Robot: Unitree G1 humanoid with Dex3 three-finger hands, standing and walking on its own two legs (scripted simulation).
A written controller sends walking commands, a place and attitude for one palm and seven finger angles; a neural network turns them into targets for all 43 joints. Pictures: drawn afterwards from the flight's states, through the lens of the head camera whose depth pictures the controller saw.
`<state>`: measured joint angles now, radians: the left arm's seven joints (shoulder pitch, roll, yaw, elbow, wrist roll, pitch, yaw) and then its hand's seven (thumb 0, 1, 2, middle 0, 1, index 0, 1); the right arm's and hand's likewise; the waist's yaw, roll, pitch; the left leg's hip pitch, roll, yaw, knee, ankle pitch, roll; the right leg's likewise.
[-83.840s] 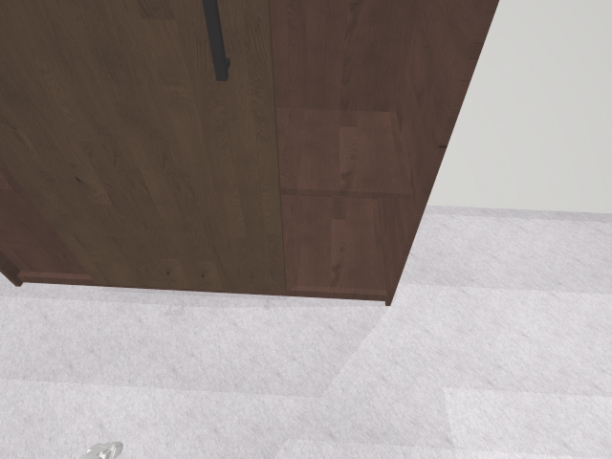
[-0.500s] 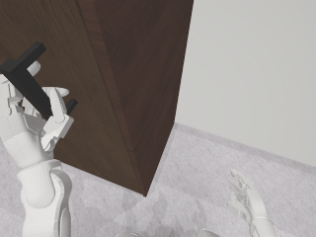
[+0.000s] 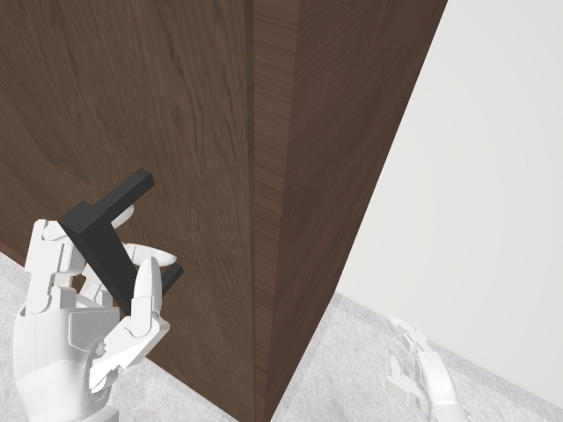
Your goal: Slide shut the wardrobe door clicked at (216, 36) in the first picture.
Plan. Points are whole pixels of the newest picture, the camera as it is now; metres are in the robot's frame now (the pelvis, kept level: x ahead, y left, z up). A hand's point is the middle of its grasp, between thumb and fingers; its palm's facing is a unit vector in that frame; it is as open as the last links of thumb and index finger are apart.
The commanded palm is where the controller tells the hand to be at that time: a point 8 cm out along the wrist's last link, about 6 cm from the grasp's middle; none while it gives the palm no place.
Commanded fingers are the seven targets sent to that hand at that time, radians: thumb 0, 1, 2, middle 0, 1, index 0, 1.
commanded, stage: step sideways, sliding the door along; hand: left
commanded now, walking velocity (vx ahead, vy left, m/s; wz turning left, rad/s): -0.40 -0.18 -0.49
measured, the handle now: (138, 256) +0.19 +0.18 +0.23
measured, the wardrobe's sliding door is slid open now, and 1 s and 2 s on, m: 0.00 0.00 0.00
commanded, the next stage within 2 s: stop walking and hold the door there in 0.34 s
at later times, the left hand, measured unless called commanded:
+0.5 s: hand (162, 296) +0.17 +0.15 +0.22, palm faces +0.61 -0.79 -0.01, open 6.2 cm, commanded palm +0.11 +0.17 +0.20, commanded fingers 0.00 0.90 0.90 -0.45 -1.40 -0.45 -1.40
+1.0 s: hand (155, 300) +0.17 +0.16 +0.20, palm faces +0.73 -0.61 -0.31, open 7.3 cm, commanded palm +0.11 +0.16 +0.20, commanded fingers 0.00 0.90 0.90 -0.45 -1.40 -0.45 -1.40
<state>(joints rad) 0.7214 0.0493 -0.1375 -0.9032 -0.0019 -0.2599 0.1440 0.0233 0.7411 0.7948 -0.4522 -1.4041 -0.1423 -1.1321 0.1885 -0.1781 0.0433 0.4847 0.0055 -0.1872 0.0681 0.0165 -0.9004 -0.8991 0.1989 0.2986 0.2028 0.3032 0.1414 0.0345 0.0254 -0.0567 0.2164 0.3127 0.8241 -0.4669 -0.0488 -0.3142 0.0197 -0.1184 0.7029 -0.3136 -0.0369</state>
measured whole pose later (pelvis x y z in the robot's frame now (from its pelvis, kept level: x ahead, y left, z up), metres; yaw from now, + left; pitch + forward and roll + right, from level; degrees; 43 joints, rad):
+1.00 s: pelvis +0.00 -0.17 +0.00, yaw -3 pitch -6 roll +2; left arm 0.53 0.36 0.63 -0.35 -0.14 -0.14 0.26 -0.11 0.65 0.71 -0.46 -1.40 -0.05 -1.40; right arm 0.36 -0.28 -0.08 0.67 0.03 -0.14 -0.05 0.02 -0.90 -0.90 0.19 0.30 0.20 0.30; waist 0.01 0.01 -0.03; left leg -0.10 0.07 0.12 0.65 -0.44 -0.02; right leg -0.51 0.01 0.01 1.17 -0.42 0.00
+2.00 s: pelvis -0.09 -0.09 +0.02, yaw -14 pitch -4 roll +0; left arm 0.45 0.26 0.47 -0.48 -0.08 -0.15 0.28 -0.06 0.71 0.79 -0.46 -1.40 0.00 -1.28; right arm 0.21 -0.19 0.01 0.65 -0.01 -0.15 -0.03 0.02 -0.90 -0.90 0.20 0.30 0.20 0.30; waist 0.05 -0.01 0.04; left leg -0.25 -0.04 0.01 0.46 -0.15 0.04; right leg -0.24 -0.01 -0.01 0.68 -0.41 0.00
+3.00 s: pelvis -0.10 -0.01 +0.01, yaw -16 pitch -1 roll -1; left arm 0.50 0.19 0.25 -0.63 -0.06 -0.19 0.25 -0.05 0.73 0.78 -0.46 -1.40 -0.01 -1.28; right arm 0.16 -0.22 -0.01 0.58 0.00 -0.09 -0.01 0.02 -0.90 -0.90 0.20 0.30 0.20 0.30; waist 0.07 0.04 0.05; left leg -0.33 -0.10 0.10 0.42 -0.09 0.12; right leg -0.33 -0.04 -0.03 0.89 -0.50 0.00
